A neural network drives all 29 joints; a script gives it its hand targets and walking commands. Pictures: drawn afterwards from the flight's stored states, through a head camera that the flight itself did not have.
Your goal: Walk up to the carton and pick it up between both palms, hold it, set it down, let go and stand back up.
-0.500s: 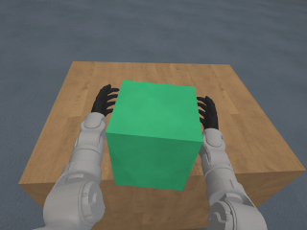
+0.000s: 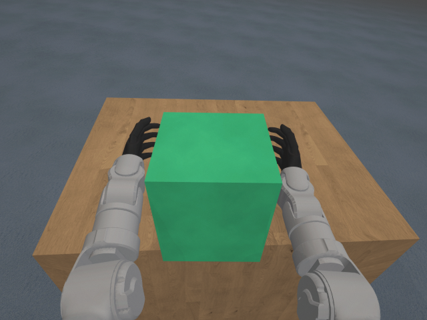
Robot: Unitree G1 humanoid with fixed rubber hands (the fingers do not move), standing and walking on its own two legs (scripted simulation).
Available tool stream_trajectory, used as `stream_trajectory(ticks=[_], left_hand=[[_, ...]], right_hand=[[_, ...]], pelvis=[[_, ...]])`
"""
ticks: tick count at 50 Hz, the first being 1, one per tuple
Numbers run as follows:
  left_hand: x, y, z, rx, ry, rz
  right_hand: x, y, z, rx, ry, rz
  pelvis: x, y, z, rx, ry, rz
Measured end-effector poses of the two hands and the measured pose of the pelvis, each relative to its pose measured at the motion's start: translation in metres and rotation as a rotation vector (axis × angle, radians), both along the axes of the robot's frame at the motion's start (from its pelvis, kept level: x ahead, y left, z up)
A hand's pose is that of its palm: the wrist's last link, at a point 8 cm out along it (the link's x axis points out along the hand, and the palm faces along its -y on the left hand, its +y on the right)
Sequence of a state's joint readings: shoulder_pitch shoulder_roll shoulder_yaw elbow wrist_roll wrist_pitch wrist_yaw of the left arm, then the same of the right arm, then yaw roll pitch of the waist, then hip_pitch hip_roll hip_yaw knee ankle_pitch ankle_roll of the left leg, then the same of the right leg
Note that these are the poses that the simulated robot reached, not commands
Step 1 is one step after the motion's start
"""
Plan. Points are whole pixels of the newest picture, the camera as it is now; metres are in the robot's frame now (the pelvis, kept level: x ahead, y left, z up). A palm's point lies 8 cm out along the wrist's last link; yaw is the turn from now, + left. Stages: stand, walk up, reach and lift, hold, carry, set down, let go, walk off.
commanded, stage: reach and lift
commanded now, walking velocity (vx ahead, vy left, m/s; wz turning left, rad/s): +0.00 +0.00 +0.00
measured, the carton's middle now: (212, 188) +0.39 -0.01 +0.07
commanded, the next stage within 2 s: hold in 2.00 s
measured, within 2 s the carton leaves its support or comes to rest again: neither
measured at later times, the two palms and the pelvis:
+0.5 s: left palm (127, 148) +0.40 +0.15 +0.18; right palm (288, 151) +0.39 -0.15 +0.18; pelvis +0.00 +0.00 +0.00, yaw +0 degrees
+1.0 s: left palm (114, 138) +0.37 +0.16 +0.22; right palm (291, 131) +0.38 -0.14 +0.23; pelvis -0.01 +0.00 +0.00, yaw +1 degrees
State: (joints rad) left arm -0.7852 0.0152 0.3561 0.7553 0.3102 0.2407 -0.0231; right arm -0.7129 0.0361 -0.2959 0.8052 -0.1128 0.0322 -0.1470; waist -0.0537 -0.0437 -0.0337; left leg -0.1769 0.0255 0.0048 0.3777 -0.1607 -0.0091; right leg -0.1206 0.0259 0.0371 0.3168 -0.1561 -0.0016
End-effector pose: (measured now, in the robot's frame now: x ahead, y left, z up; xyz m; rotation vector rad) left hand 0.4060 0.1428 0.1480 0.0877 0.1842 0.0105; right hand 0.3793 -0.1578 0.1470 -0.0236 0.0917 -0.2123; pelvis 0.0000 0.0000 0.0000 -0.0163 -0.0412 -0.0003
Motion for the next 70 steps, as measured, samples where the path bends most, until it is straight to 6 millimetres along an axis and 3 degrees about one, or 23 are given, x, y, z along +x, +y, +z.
stream_trajectory(ticks=[14,28,47,70], left_hand=[[-0.006,0.006,0.017,0.002,-0.009,0.044],[-0.013,0.007,0.035,0.003,-0.013,0.074],[-0.032,0.017,0.065,0.013,-0.04,0.113],[-0.035,0.015,0.078,0.004,-0.025,0.123]], right_hand=[[0.008,0.006,0.024,0.002,-0.012,0.044],[0.007,0.007,0.034,0.01,-0.014,0.069],[0.002,0.016,0.074,0.015,-0.045,0.11],[0.002,0.015,0.096,0.033,-0.028,0.121]], pelvis=[[-0.003,0.0,0.0,0.0,-0.005,0.001],[-0.003,-0.002,0.0,0.0,-0.02,0.008],[-0.009,-0.002,0.0,-0.001,-0.047,0.011],[-0.01,-0.002,0.0,-0.001,-0.047,0.012]])
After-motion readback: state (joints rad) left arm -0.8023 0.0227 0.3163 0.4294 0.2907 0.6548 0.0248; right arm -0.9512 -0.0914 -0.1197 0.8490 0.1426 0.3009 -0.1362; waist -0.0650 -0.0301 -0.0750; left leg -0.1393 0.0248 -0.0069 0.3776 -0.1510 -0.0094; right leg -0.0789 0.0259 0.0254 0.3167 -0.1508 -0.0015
